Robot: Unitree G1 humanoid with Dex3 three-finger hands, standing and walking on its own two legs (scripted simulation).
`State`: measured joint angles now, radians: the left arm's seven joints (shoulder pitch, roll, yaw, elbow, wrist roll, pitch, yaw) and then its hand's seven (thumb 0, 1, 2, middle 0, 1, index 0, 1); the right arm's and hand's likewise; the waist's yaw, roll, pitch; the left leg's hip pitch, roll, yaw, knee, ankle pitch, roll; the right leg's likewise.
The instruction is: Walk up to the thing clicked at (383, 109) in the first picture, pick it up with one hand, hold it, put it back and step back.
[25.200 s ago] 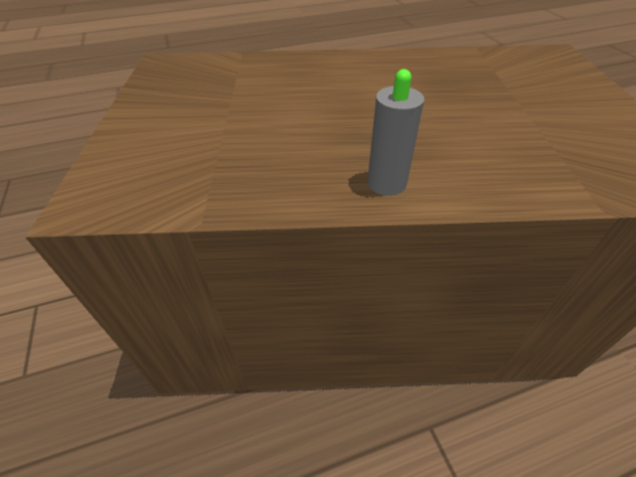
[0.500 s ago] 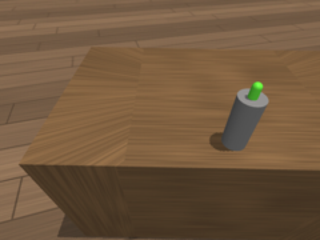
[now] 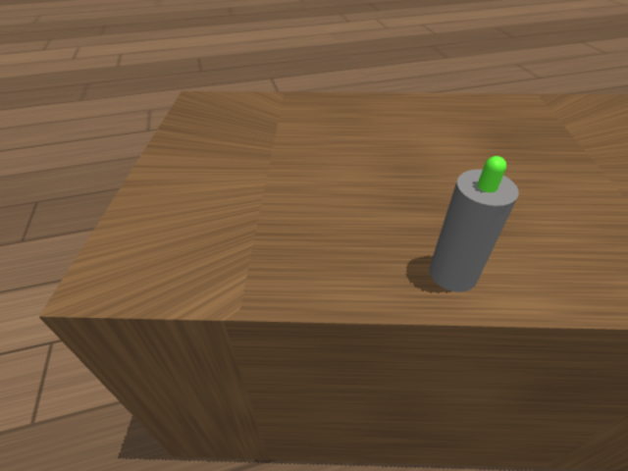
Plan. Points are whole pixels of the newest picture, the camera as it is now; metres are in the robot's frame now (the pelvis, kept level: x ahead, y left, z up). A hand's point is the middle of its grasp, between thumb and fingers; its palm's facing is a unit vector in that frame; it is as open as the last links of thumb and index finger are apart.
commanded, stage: home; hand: right
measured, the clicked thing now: (472, 223) +0.45 -0.21 +0.09
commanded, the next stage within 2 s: stand in 0.78 s
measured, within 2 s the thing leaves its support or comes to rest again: neither
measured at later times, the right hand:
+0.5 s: hand out of the picture +0.07 -0.25 -0.15, palm faces -0.05 +0.93 -0.36, open 17.3 cm
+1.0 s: hand out of the picture +0.09 -0.25 -0.15, palm faces -0.05 +0.93 -0.35, open 16.7 cm
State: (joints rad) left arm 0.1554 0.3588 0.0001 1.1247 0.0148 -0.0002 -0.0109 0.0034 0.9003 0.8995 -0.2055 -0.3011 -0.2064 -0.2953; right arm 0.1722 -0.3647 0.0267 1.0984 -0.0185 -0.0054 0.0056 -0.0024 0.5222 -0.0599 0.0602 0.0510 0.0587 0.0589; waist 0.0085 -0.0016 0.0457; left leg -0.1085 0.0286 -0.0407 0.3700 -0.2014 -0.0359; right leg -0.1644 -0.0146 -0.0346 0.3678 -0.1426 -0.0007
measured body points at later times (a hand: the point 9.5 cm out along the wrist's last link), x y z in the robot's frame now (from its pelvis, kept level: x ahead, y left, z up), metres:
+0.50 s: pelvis +0.01 +0.01 +0.00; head +0.02 +0.01 +0.45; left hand +0.08 +0.31 -0.13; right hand +0.08 -0.30 -0.13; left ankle +0.00 +0.15 -0.75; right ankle +0.04 -0.12 -0.75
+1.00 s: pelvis +0.02 +0.01 +0.00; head +0.02 +0.01 +0.45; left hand +0.09 +0.31 -0.13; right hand +0.09 -0.30 -0.13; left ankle +0.00 +0.15 -0.75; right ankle +0.04 -0.12 -0.75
